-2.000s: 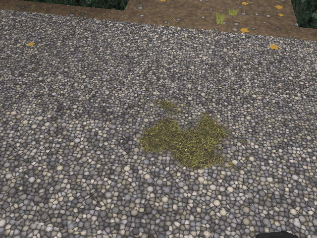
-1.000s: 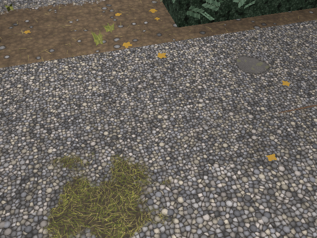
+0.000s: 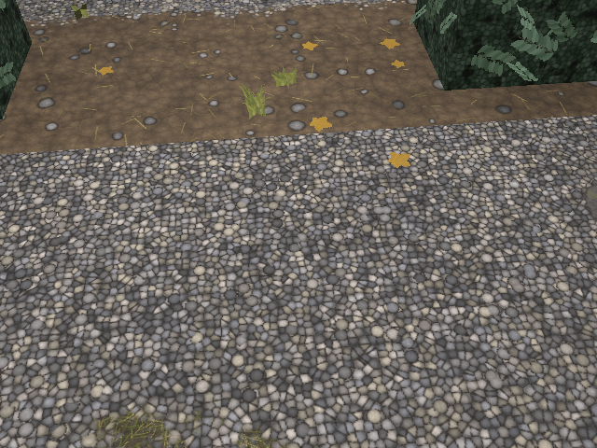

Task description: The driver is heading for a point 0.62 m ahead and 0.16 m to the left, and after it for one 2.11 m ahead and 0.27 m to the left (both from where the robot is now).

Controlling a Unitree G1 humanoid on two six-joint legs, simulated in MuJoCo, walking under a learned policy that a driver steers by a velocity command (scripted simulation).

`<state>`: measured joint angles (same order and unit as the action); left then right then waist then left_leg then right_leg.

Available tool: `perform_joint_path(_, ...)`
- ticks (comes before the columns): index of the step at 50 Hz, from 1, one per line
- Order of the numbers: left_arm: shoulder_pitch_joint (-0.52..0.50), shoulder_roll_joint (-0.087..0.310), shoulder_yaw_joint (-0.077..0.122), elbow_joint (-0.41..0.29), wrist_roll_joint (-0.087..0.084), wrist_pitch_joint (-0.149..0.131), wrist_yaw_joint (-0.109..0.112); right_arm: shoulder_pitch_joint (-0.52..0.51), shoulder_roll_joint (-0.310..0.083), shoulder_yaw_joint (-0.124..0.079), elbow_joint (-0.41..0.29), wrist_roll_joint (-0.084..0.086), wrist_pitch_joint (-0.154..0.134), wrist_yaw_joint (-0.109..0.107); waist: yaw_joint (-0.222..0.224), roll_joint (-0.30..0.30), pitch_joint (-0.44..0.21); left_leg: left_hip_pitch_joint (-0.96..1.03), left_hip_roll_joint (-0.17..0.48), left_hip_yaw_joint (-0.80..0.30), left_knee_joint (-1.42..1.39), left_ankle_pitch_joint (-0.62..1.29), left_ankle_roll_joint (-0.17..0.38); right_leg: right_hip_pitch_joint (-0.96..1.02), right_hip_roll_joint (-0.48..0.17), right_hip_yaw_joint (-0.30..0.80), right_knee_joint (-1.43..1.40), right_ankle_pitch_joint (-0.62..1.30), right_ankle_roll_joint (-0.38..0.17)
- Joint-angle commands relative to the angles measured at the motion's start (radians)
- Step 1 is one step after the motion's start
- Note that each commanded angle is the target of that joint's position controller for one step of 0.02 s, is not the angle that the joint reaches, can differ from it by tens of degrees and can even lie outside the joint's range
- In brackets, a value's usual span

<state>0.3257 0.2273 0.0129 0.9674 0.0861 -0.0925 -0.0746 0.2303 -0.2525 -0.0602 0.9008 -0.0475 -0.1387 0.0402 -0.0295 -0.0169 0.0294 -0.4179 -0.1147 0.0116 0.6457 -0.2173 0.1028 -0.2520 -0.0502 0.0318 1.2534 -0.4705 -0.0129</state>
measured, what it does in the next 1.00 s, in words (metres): goes down, turning left: right foot 0.19 m lower, then left foot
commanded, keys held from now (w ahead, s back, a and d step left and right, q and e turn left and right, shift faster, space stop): w+q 0.08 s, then q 0.92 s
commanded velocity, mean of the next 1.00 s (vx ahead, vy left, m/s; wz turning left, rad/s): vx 0.16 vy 0.00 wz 0.58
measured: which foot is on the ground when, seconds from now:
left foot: down 0.00-0.44, up 0.46-0.90, down 0.92-1.00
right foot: up 0.00-0.42, down 0.44-0.92, up 0.94-1.00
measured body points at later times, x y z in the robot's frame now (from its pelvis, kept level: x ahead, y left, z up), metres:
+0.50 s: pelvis +0.30 -0.05 -0.16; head +0.32 -0.05 +0.29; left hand +0.38 +0.21 -0.27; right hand +0.32 -0.29 -0.30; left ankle +0.13 +0.06 -0.61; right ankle +0.39 -0.14 -0.90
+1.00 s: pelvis +0.36 +0.01 -0.18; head +0.36 +0.05 +0.26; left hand +0.25 +0.29 -0.32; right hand +0.70 -0.04 -0.22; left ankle +0.36 +0.11 -0.90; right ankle +0.40 -0.15 -0.82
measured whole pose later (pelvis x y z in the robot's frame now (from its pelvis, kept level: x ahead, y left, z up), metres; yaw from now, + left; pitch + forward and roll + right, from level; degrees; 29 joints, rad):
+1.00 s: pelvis +0.36 +0.01 -0.18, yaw +35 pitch +1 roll -2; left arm 0.27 0.30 0.08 0.76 0.00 0.03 0.07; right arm 0.03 -0.24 -0.05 0.56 0.00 0.02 0.02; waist 0.08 -0.05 0.01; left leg -0.46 -0.02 0.01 0.70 -0.28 0.06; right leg -0.51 -0.07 -0.03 1.24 -0.57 0.07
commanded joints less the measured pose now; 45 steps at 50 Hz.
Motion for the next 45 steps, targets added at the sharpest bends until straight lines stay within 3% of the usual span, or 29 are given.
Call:
perform_joint_path(1,-0.1,0.027,-0.01,-0.147,0.028,-0.012,0.057,0.131,-0.015,0.015,0.033,0.008,-0.021,0.022,0.005,0.047,0.004,0.188,0.287,-0.495,-0.33,-0.034,0.246,-0.392,-0.059,0.097,0.019,0.092,-0.041)
perform_joint_path(2,-0.082,0.004,-0.017,-0.151,0.033,0.005,0.064,0.06,0.004,0.029,0.005,0.01,-0.019,0.033,0.052,0.042,0.003,0.044,0.272,-0.482,-0.363,-0.037,0.246,-0.307,-0.071,0.095,-0.026,0.08,-0.031)
perform_joint_path(5,-0.142,0.053,-0.01,-0.212,-0.007,0.017,0.078,0.005,-0.071,0.013,-0.045,0.011,-0.029,0.034,0.061,0.017,-0.003,-0.122,0.188,-0.34,-0.404,0.08,0.193,-0.178,-0.039,0.009,-0.27,0.175,0.03)
perform_joint_path(7,-0.08,-0.015,-0.04,-0.224,0.011,0.018,0.05,0.055,-0.099,0.004,-0.038,-0.045,-0.02,0.011,0.073,0.039,-0.044,-0.29,0.1,-0.21,-0.2,0.265,0.156,-0.016,-0.001,-0.049,-0.163,0.475,0.033)
perform_joint_path(9,-0.028,0.024,-0.024,-0.259,-0.002,0.004,0.04,0.114,-0.111,-0.002,-0.061,-0.051,-0.021,-0.003,0.088,0.052,-0.05,-0.32,0.094,-0.252,-0.076,0.415,0.157,0.015,0.039,-0.087,-0.112,0.463,0.06)
perform_joint_path(10,-0.21,0.062,-0.017,-0.304,0.0,-0.004,0.039,0.298,-0.042,0.011,0.006,-0.041,-0.035,-0.037,-0.052,0.061,-0.012,0.12,0.144,-0.386,-0.002,0.24,0.147,-0.473,-0.023,0.111,-0.223,0.545,0.081)
perform_joint_path(11,-0.356,0.092,-0.014,-0.341,0.008,-0.002,0.04,0.479,0.01,0.023,0.061,-0.011,-0.035,-0.07,-0.163,0.073,0.02,0.5,0.204,-0.494,0.139,0.126,0.15,-0.88,-0.05,0.151,-0.342,0.518,0.094)
perform_joint_path(12,-0.448,0.073,-0.018,-0.354,0.013,-0.003,0.04,0.63,0.043,0.025,0.111,0.006,-0.03,-0.092,-0.239,0.062,0.013,0.71,0.213,-0.557,0.224,0.094,0.143,-1.104,-0.057,0.149,-0.438,0.494,0.1)
perform_joint_path(13,-0.487,0.041,-0.026,-0.36,0.013,-0.008,0.033,0.681,0.046,0.021,0.122,0.015,-0.019,-0.099,-0.259,0.097,0.006,0.722,0.196,-0.599,0.274,0.142,0.136,-1.147,-0.056,0.141,-0.495,0.525,0.085)
perform_joint_path(14,-0.498,0.009,-0.043,-0.335,0.016,-0.014,0.019,0.572,0.096,0.04,0.057,0.029,-0.002,-0.093,-0.249,0.014,0.0,0.435,0.122,-0.5,0.28,-0.009,0.118,-0.885,-0.066,0.099,-0.762,0.884,0.037)
perform_joint_path(15,-0.44,-0.04,-0.052,-0.355,0.023,-0.003,0.02,0.42,0.024,0.047,0.005,-0.007,0.023,-0.056,-0.153,0.073,0.003,-0.094,0.05,-0.391,0.183,-0.155,0.11,-0.352,-0.023,-0.017,-0.756,1.101,-0.004)
perform_joint_path(16,-0.325,-0.026,-0.042,-0.353,0.001,0.011,0.022,0.302,-0.059,0.036,-0.027,-0.045,0.029,-0.016,-0.047,0.106,0.02,-0.5,0.037,-0.398,0.141,-0.282,0.117,0.038,-0.011,-0.054,-0.588,1.169,0.002)
perform_joint_path(17,-0.188,0.019,-0.02,-0.317,-0.004,0.021,0.024,0.24,-0.073,0.041,-0.075,-0.035,0.016,0.007,0.038,0.087,0.033,-0.672,0.023,-0.421,0.158,-0.397,0.115,0.231,-0.021,-0.052,-0.466,1.101,0.028)
perform_joint_path(19,-0.074,0.087,0.006,-0.275,-0.012,0.025,0.022,0.289,-0.089,0.039,-0.1,0.022,0.011,-0.006,0.057,-0.012,0.101,-0.548,0.003,-0.465,0.331,-0.415,0.06,0.302,-0.017,-0.069,-0.705,0.888,0.053)
perform_joint_path(21,0.15,0.145,0.037,-0.155,-0.032,0.034,0.024,0.281,-0.092,0.068,-0.081,0.053,0.044,-0.002,0.135,-0.032,0.092,-0.253,-0.029,-0.445,0.686,-0.213,-0.043,0.393,-0.077,-0.061,-1.155,1.141,0.013)
perform_joint_path(22,0.139,0.116,0.064,-0.181,-0.124,0.033,0.069,0.254,0.041,0.038,-0.092,0.119,0.081,-0.056,0.1,-0.068,-0.127,-0.3,-0.076,-0.272,1.048,-0.545,-0.081,0.51,-0.216,0.102,-1.044,1.602,-0.01)
perform_joint_path(23,0.176,0.174,0.045,-0.184,-0.08,0.024,0.076,0.39,0.052,0.055,-0.113,0.118,0.103,-0.078,0.06,-0.211,-0.347,-0.64,-0.124,-0.227,1.578,-0.903,-0.133,0.945,-0.431,0.133,-0.55,2.275,-0.128)
perform_joint_path(24,0.173,0.185,0.054,-0.171,-0.09,0.026,0.058,0.391,0.029,0.062,-0.167,0.125,0.098,-0.09,0.063,-0.235,-0.477,-0.794,-0.022,-0.219,1.706,-0.814,-0.17,0.996,-0.49,0.209,-0.498,2.204,-0.209)
perform_joint_path(25,0.153,0.143,0.046,-0.18,-0.075,0.034,0.061,0.26,0.004,0.051,-0.203,0.116,0.102,-0.103,0.109,-0.119,-0.457,-0.843,0.014,-0.172,1.736,-0.712,-0.2,0.873,-0.461,0.198,-0.582,1.833,-0.24)
perform_joint_path(26,0.083,0.176,0.052,-0.169,-0.07,0.054,0.081,0.13,0.008,0.048,-0.269,0.108,0.119,-0.119,0.08,-0.035,-0.406,-0.841,0.053,-0.089,1.769,-0.593,-0.22,0.699,-0.464,0.232,-0.709,1.421,-0.276)
perform_joint_path(27,0.005,0.232,0.062,-0.179,-0.065,0.072,0.11,0.061,0.051,0.066,-0.315,0.099,0.149,-0.129,0.028,-0.048,-0.286,-0.803,0.104,-0.114,1.708,-0.498,-0.222,0.444,-0.535,0.288,-0.85,1.073,-0.327)
perform_joint_path(29,-0.075,0.164,0.022,-0.174,-0.052,0.104,0.135,-0.017,0.041,0.063,-0.34,0.081,0.207,-0.133,-0.024,-0.017,-0.087,-0.665,0.124,-0.054,1.669,-0.413,-0.226,0.059,-0.437,0.14,-0.971,0.802,-0.249)
perform_joint_path(30,-0.064,0.114,0.008,-0.166,-0.061,0.107,0.144,-0.061,0.036,0.051,-0.364,0.097,0.218,-0.132,-0.02,-0.05,0.004,-0.702,0.118,-0.068,1.549,-0.283,-0.215,-0.024,-0.34,0.036,-0.969,0.59,-0.178)
perform_joint_path(34,-0.079,0.104,-0.02,-0.2,-0.052,0.109,0.203,-0.144,0.047,0.049,-0.447,0.07,0.219,-0.111,-0.026,-0.072,-0.017,-0.588,0.114,-0.039,1.18,0.141,-0.224,-0.106,-0.226,-0.15,-0.892,0.55,-0.15)
perform_joint_path(36,-0.098,0.163,0.006,-0.226,-0.071,0.109,0.21,-0.215,0.03,0.042,-0.477,0.055,0.206,-0.094,-0.016,-0.068,-0.074,-0.403,0.163,-0.023,0.752,0.322,-0.218,-0.066,-0.194,-0.183,-0.92,0.46,-0.144)
perform_joint_path(39,-0.01,0.238,0.067,-0.221,-0.097,0.12,0.191,-0.378,0.035,0.044,-0.509,0.087,0.187,-0.051,0.094,-0.132,-0.063,-0.24,0.155,0.026,0.328,0.179,-0.173,0.055,-0.276,-0.127,-0.976,0.263,-0.163)
perform_joint_path(41,-0.004,0.261,0.095,-0.231,-0.097,0.138,0.183,-0.402,0.008,0.03,-0.51,0.105,0.178,-0.023,0.108,-0.152,-0.021,-0.227,0.16,0.045,0.181,0.015,-0.13,0.131,-0.353,-0.078,-0.979,0.208,-0.173)
perform_joint_path(43,0.008,0.242,0.102,-0.232,-0.096,0.147,0.175,-0.372,-0.036,0.003,-0.478,0.101,0.172,-0.007,0.113,-0.099,-0.008,-0.129,0.144,0.069,0.02,0.009,-0.086,0.144,-0.377,-0.068,-0.915,0.196,-0.148)
perform_joint_path(45,0.058,0.184,0.094,-0.202,-0.09,0.141,0.155,-0.245,-0.09,-0.04,-0.421,0.1,0.171,-0.013,0.065,0.004,-0.053,0.145,0.121,0.049,-0.1,0.027,-0.037,0.025,-0.302,-0.167,-0.696,0.198,-0.06)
